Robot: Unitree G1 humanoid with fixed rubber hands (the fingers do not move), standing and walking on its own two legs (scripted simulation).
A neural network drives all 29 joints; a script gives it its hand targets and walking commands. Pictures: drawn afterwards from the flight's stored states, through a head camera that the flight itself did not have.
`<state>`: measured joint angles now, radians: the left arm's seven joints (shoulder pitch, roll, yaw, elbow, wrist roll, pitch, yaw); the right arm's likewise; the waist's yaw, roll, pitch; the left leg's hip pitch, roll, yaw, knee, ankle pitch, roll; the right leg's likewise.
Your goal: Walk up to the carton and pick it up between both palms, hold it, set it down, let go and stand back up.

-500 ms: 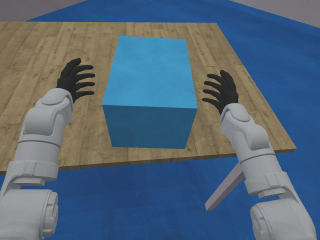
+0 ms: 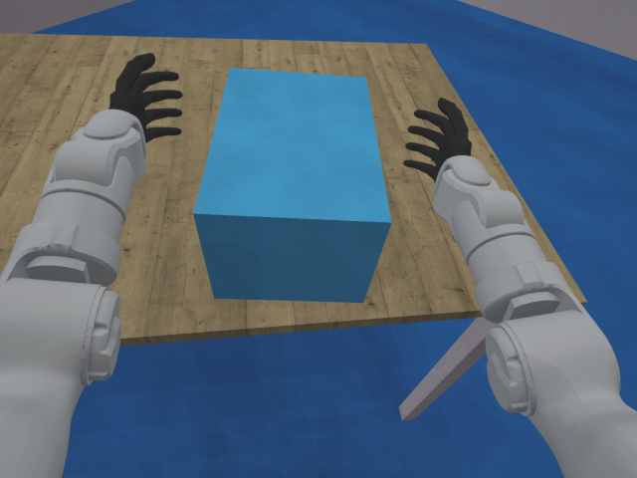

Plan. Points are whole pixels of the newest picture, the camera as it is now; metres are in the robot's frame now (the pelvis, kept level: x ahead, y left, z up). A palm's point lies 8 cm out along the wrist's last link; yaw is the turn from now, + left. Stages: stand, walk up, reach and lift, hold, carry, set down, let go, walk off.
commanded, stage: reach and lift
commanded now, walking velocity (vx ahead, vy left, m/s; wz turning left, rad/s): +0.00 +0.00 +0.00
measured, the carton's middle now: (294, 181) +0.51 +0.00 +0.09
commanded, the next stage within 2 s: none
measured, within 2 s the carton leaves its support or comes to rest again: neither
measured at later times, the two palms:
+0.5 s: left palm (162, 210) +0.46 +0.18 +0.08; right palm (415, 225) +0.43 -0.16 +0.08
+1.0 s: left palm (176, 188) +0.47 +0.16 +0.11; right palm (406, 207) +0.44 -0.14 +0.11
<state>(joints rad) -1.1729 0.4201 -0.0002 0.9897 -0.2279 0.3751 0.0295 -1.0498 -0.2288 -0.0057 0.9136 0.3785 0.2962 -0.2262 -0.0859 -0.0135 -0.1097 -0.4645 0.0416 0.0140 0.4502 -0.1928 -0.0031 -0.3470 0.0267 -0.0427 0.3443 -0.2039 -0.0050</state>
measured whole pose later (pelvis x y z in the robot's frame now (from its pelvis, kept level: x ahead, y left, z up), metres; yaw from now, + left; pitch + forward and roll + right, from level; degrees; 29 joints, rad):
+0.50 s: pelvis +0.00 +0.00 -0.01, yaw -1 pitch +20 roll -3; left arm -1.01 0.27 0.07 1.18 -0.16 0.02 0.05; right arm -0.90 -0.07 -0.17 1.00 0.15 0.05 -0.22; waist -0.06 0.00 -0.21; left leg -0.67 0.05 0.00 0.54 -0.21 0.00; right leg -0.56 0.04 -0.05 0.43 -0.22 -0.01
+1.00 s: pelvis -0.01 +0.01 -0.01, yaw -2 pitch +19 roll -2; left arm -1.18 0.24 0.08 1.35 -0.12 -0.01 0.09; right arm -1.06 -0.05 -0.22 1.14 0.11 0.06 -0.21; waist -0.07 -0.03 -0.21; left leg -0.66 0.04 0.02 0.53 -0.20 0.01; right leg -0.56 0.03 -0.03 0.44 -0.21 0.00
